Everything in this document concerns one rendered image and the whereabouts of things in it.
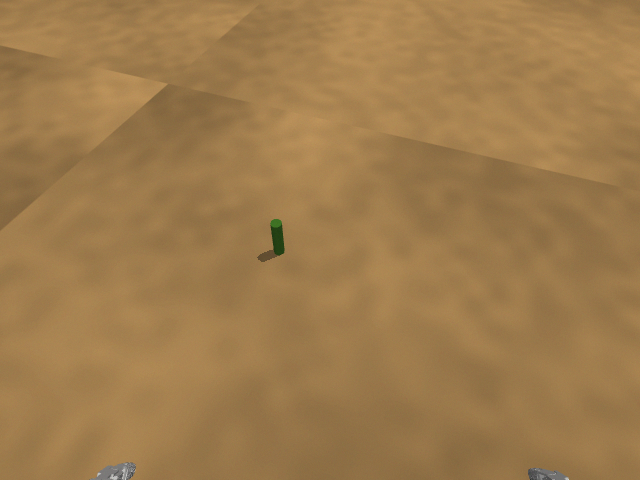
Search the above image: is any left robot hand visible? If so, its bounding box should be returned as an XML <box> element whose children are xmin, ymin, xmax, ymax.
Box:
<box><xmin>90</xmin><ymin>462</ymin><xmax>136</xmax><ymax>480</ymax></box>

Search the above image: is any can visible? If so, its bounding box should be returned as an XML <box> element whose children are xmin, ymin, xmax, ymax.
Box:
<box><xmin>270</xmin><ymin>219</ymin><xmax>285</xmax><ymax>255</ymax></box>

